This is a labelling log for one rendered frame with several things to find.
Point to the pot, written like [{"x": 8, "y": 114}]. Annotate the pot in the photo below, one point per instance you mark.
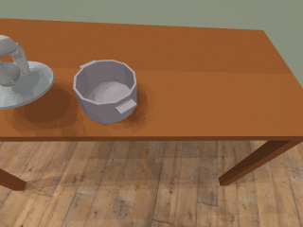
[{"x": 106, "y": 90}]

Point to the table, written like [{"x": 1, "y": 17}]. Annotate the table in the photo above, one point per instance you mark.
[{"x": 192, "y": 84}]

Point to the left robot hand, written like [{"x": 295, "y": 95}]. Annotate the left robot hand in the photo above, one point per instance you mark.
[{"x": 10, "y": 47}]

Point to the lid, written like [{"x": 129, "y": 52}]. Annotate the lid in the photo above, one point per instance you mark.
[{"x": 28, "y": 87}]

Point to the knob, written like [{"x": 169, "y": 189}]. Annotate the knob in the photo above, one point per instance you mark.
[{"x": 11, "y": 69}]

